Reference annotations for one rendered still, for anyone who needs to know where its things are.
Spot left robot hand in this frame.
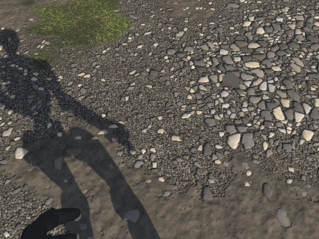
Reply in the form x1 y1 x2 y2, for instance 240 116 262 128
20 207 81 239

